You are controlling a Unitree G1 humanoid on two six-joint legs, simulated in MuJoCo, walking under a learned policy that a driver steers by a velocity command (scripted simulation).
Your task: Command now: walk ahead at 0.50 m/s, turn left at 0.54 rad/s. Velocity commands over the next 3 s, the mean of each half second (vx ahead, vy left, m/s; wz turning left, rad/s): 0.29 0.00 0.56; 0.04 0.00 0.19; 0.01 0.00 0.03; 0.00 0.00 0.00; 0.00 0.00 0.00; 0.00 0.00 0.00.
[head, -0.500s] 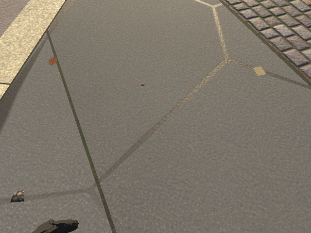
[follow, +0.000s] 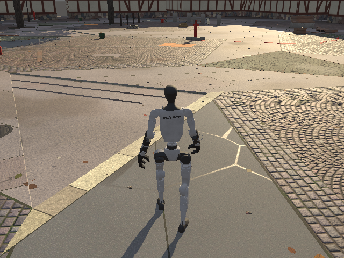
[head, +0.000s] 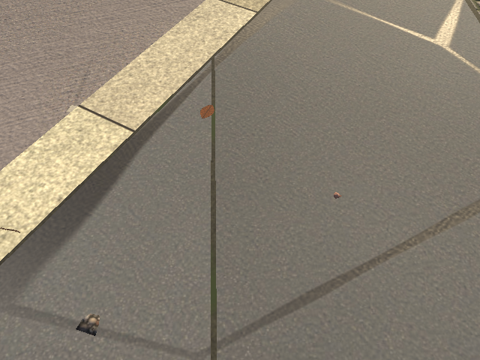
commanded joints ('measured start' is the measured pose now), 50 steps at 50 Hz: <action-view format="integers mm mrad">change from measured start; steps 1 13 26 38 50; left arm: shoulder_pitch -60 -167 -121 -227 -171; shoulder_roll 212 85 216 132 73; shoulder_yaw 46 5 30 -5 -25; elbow -60 -196 -219 -212 -124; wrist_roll -14 32 72 18 28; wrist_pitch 12 -28 -28 44 29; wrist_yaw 13 4 -13 -13 -15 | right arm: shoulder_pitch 218 151 345 186 164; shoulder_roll -179 -211 -92 -114 -110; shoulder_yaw -78 -71 -27 -21 -4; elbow -27 -80 -130 -79 -48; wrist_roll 6 -12 -14 -19 -39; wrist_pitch -7 -21 24 66 12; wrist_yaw -6 -68 -98 -86 -79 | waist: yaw -188 -35 -107 -65 -41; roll -97 21 -336 -182 39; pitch -129 -95 -367 -165 -16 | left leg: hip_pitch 341 337 66 329 266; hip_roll -119 57 -219 -54 20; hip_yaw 72 -256 -266 -86 -198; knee -69 -318 458 -11 -242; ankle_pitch -39 669 -644 -214 -182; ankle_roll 83 175 -89 -132 -48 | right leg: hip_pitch -77 -675 49 -349 -337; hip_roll -228 -24 -421 -178 -16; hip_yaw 33 313 876 504 328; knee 402 629 129 34 168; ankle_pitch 1136 208 1098 356 276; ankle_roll -105 37 -360 -253 -33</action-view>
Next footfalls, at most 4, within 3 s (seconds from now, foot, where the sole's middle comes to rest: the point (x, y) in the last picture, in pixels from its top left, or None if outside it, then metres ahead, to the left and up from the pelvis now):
0.04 left None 0.18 0.10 -0.76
0.48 right None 0.43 -0.03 -0.76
0.82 left None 0.27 0.17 -0.76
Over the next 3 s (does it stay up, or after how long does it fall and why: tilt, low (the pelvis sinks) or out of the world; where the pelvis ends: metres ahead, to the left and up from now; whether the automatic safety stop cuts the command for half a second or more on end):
stays up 0.32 0.07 0.01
